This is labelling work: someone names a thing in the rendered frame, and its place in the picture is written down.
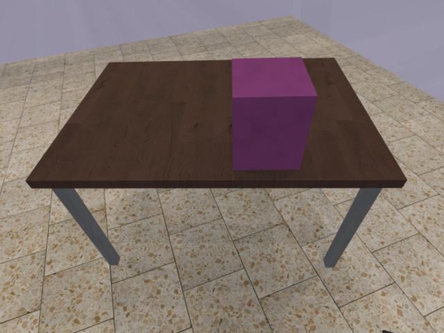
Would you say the table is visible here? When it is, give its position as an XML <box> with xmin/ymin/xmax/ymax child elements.
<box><xmin>25</xmin><ymin>58</ymin><xmax>407</xmax><ymax>268</ymax></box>

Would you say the carton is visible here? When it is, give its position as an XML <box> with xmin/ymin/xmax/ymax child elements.
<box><xmin>232</xmin><ymin>57</ymin><xmax>318</xmax><ymax>170</ymax></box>

